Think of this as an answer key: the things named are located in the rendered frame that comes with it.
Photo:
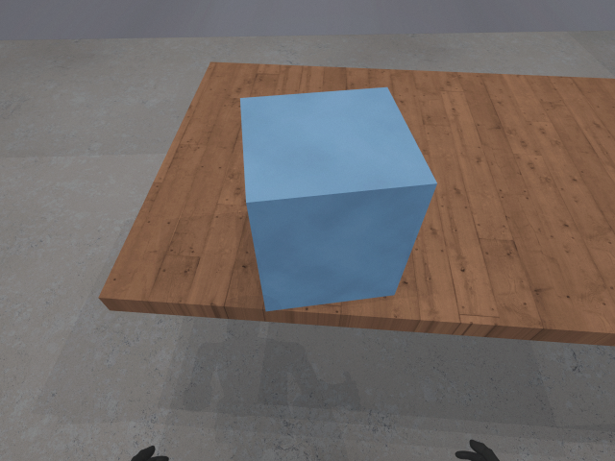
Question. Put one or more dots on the right robot hand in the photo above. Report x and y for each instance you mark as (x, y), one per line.
(482, 453)

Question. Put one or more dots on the table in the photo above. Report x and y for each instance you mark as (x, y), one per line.
(518, 241)

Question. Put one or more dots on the carton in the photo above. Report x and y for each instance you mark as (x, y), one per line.
(336, 191)

